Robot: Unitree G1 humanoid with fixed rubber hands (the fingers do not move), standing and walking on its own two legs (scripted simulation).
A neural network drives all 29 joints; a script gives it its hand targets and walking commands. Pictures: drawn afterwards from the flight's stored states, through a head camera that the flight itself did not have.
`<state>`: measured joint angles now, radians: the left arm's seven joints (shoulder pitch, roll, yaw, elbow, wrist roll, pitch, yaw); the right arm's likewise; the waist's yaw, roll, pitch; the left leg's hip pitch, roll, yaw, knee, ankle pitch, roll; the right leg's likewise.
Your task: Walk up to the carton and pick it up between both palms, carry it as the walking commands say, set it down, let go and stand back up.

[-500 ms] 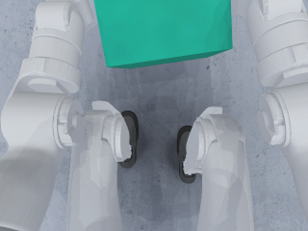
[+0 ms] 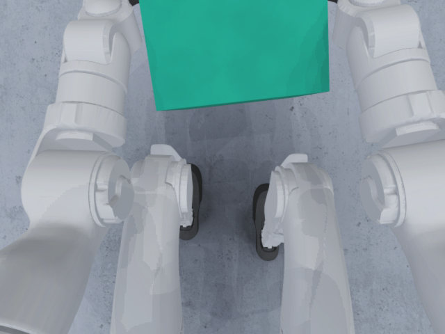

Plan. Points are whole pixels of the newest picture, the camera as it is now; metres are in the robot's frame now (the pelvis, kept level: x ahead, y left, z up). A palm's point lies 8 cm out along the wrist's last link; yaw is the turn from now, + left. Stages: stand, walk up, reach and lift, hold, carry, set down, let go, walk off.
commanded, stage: reach and lift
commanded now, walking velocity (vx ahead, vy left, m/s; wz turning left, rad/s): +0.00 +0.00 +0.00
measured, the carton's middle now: (233, 32) +0.55 +0.02 -0.16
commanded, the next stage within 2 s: none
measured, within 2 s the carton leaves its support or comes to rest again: neither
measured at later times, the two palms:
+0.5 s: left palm out of the picture +0.53 +0.17 +0.00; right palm out of the picture +0.55 -0.13 +0.00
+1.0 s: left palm out of the picture +0.50 +0.18 +0.07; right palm out of the picture +0.52 -0.12 +0.07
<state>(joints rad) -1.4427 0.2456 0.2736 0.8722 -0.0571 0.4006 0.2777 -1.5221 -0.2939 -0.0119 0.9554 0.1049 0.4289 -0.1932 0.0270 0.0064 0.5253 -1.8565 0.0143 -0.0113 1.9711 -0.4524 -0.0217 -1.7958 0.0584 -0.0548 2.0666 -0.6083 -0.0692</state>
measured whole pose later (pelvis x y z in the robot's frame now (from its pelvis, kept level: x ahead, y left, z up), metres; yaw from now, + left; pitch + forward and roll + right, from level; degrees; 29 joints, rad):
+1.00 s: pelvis -0.01 +0.00 +0.10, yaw +0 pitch +10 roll +1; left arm -1.28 0.15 0.30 0.78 0.00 0.45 0.34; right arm -1.35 -0.21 -0.08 0.89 0.05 0.46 -0.24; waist 0.03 0.01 0.52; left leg -1.42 0.00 -0.02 1.63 -0.39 -0.02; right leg -1.37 0.06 -0.04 1.72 -0.53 -0.06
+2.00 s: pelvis +0.01 -0.01 +0.22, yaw +1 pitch +4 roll +0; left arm -0.95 0.04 0.30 0.72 0.03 0.45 0.35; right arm -1.08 -0.12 -0.10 0.91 0.02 0.44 -0.23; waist 0.03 0.01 0.36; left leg -0.95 0.00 -0.03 1.17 -0.29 -0.03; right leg -0.91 0.06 -0.02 1.25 -0.42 -0.06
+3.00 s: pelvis +0.10 +0.00 +0.32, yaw +2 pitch -3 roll +0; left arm -0.47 -0.13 0.36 0.63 0.21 0.64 0.26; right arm -0.49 0.11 -0.27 0.72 -0.20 0.58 -0.16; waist 0.03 0.01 -0.15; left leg -0.38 -0.02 -0.04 0.68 -0.25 -0.01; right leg -0.31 0.05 -0.01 0.72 -0.36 -0.05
